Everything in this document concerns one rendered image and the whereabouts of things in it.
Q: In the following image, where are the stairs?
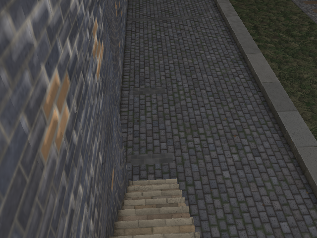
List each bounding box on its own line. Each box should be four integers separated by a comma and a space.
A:
109, 179, 200, 238

